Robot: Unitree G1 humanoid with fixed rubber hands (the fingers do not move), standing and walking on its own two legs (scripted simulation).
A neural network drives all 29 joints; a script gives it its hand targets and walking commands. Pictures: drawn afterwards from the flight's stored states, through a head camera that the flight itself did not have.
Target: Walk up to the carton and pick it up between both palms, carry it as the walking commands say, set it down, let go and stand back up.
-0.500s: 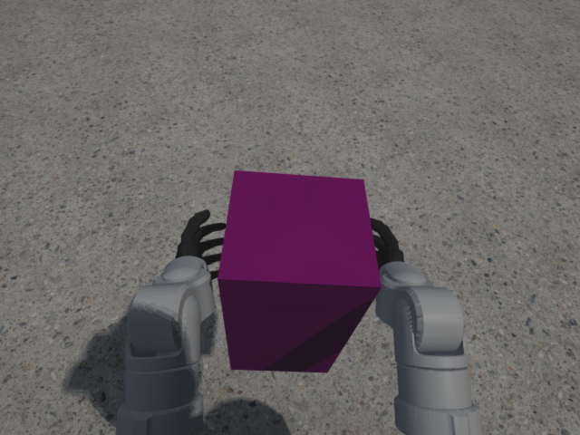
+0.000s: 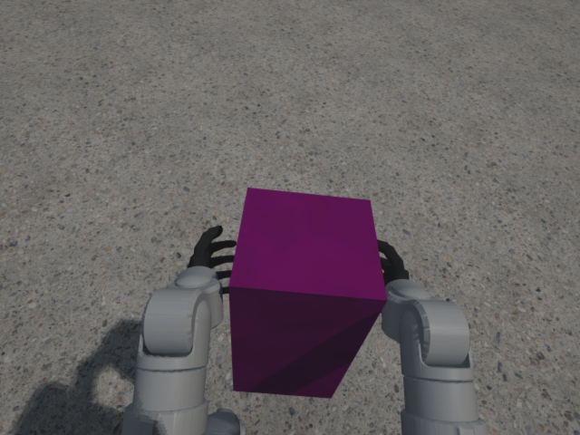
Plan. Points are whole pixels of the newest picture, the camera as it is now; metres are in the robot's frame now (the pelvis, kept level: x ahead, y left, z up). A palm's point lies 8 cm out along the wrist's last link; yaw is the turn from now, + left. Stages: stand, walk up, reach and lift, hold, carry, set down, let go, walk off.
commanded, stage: carry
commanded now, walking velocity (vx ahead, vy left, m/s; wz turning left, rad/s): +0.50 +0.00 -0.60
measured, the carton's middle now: (294, 305) +0.29 +0.03 +0.00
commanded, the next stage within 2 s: none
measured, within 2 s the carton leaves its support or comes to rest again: neither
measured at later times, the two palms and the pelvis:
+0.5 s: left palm (343, 121) +0.62 -0.03 +0.07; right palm (478, 169) +0.54 -0.26 +0.06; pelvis +0.31 -0.06 +0.00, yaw -16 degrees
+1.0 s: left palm (420, 62) +0.84 -0.19 +0.09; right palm (531, 113) +0.72 -0.40 +0.07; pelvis +0.51 -0.16 +0.00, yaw -23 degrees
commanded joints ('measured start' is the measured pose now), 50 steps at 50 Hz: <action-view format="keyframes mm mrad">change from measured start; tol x64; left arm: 1 -607 -1000 -659 -255 -450 -31 -308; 50 -442 -983 -552 -114 -353 -60 -314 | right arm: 1 -508 1030 543 -234 323 -84 232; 50 -637 1057 676 -225 412 -47 264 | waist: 1 -111 322 -641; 50 -33 -164 -587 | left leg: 1 934 289 -257 -330 320 106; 14 601 205 256 -101 882 34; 18 -263 -21 106 604 -352 -53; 23 -241 49 -33 329 -285 -55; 35 1072 287 -190 -185 1442 232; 44 6 -31 109 162 -286 -5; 50 -41 -68 55 73 -167 -4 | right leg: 1 -435 -40 -17 345 103 40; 14 -4 2 -193 -98 182 15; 18 718 -435 630 -135 798 -286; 28 327 -264 116 6 1136 -64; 32 -395 -20 13 561 -199 104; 36 -527 -134 61 282 -198 88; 44 633 -454 238 23 1724 -77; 50 536 -397 181 61 1517 -80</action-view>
